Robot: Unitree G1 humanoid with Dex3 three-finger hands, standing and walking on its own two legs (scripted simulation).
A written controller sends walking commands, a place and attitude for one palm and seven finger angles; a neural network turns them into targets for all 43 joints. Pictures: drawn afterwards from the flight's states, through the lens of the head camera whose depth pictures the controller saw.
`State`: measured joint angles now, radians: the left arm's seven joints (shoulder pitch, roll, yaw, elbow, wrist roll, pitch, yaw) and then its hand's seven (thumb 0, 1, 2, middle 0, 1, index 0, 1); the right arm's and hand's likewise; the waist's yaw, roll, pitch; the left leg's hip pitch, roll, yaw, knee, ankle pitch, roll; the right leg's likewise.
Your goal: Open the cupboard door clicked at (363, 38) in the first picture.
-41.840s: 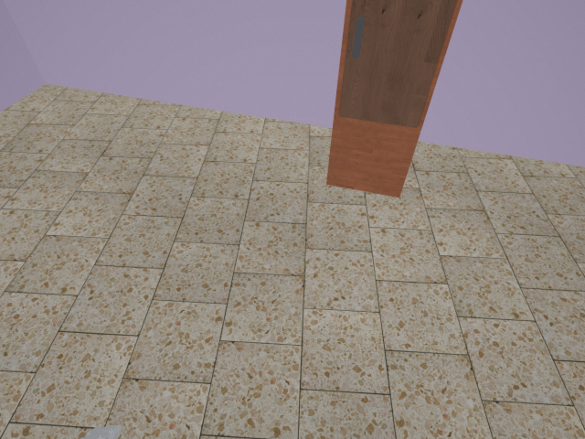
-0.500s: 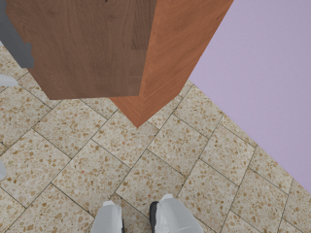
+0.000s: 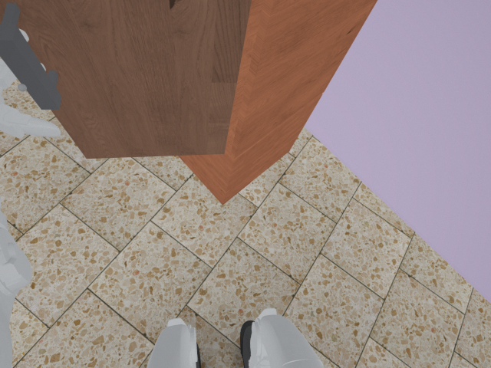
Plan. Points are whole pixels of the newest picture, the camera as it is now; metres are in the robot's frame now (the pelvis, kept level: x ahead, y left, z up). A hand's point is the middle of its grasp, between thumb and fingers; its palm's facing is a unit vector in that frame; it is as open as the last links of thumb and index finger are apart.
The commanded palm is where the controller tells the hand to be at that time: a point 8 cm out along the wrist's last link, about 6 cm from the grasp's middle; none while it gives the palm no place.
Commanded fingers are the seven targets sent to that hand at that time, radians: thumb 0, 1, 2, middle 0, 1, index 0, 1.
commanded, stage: slide the fingers in behind the handle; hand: left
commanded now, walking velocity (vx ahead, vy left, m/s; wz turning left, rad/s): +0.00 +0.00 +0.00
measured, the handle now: (32, 60) +0.55 +0.27 +0.07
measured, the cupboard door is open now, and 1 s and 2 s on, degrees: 54 54 59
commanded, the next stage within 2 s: close the thumb around the handle in 0.76 s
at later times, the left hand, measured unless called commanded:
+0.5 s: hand (47, 88) +0.51 +0.25 +0.07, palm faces +0.05 -1.00 +0.00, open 13.9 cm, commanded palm +0.49 +0.29 +0.07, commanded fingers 0.00 -0.50 0.30 -0.30 -1.20 -0.30 -1.20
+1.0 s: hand (45, 87) +0.51 +0.25 +0.07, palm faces +0.04 -1.00 -0.01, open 13.5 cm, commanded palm +0.49 +0.29 +0.07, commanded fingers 0.00 -0.05 0.49 -0.33 -1.25 -0.33 -1.25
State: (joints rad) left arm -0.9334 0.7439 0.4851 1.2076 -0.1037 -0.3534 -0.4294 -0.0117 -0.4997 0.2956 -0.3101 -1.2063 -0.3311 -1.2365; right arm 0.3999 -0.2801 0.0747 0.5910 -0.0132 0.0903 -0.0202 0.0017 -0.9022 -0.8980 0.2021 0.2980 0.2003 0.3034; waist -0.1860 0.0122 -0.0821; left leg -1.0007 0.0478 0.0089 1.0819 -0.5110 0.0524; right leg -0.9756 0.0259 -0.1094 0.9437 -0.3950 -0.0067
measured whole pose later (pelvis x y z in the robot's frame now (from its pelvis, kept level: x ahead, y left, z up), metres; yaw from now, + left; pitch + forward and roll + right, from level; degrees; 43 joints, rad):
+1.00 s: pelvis +0.00 +0.00 +0.00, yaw +0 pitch +23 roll -5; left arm -0.89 0.66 0.47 1.19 -0.12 -0.39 -0.38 -0.01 -0.43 0.33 -0.30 -1.21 -0.31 -1.21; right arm 0.40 -0.28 0.06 0.60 -0.01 0.09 -0.01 0.00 -0.90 -0.90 0.20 0.30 0.20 0.30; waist -0.18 0.01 -0.09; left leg -0.96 0.05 0.02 1.06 -0.51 0.05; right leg -0.95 0.03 -0.09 0.94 -0.40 -0.01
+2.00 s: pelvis +0.01 -0.01 +0.01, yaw -1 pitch +21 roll -3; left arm -0.63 0.57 0.50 0.99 -0.19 -0.38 -0.39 0.01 0.68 0.72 -0.32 -1.33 -0.33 -1.35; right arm 0.40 -0.27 0.04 0.56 0.01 0.10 0.00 0.00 -0.90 -0.90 0.20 0.30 0.20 0.30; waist -0.15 0.02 -0.12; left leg -0.85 0.05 0.06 0.99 -0.50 0.05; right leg -0.87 0.04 -0.05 0.89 -0.39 -0.01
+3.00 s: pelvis +0.01 -0.06 +0.02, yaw +4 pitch +12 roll +1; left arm 0.05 -0.02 -0.02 0.20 0.01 -0.34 0.47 0.01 0.64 0.75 -0.29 -1.31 -0.28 -1.30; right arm 0.23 -0.22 -0.02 0.58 -0.07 0.00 0.01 0.01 -0.90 -0.90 0.20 0.30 0.20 0.30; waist -0.01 0.02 -0.13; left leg -0.67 0.01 0.00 0.93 -0.48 -0.02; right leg -0.70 0.00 -0.11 0.94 -0.45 -0.07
